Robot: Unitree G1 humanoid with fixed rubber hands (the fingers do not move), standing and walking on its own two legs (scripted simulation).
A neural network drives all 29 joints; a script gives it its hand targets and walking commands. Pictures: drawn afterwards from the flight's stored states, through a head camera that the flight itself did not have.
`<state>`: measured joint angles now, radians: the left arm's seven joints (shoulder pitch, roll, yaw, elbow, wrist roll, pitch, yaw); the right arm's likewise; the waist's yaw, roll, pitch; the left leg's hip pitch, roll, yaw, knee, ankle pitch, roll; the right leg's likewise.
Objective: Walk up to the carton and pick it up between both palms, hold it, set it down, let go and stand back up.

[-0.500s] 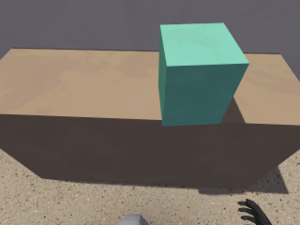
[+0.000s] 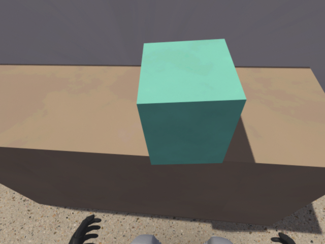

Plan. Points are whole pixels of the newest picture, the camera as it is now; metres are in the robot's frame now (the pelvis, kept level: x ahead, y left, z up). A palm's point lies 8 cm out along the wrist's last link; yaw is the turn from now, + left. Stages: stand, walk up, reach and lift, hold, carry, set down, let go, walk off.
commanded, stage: walk up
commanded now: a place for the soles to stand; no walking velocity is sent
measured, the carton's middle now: (185, 106) +0.43 -0.03 +0.09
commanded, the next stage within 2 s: reach and lift in 1.36 s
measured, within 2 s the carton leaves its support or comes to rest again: neither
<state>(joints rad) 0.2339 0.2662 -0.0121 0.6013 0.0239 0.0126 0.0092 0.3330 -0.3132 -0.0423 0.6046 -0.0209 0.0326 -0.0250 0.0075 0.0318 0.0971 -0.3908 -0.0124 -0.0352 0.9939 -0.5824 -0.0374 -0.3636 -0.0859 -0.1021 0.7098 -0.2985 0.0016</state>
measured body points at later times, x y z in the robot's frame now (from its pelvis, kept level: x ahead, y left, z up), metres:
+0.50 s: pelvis +0.01 +0.00 +0.02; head +0.02 +0.00 +0.47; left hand +0.11 +0.27 -0.08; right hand +0.17 -0.26 -0.08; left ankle +0.01 +0.11 -0.72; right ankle +0.05 -0.13 -0.72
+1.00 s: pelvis +0.01 -0.02 +0.01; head +0.02 -0.01 +0.46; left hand +0.08 +0.27 -0.09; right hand +0.18 -0.27 -0.08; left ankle +0.01 +0.11 -0.72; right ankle +0.05 -0.13 -0.72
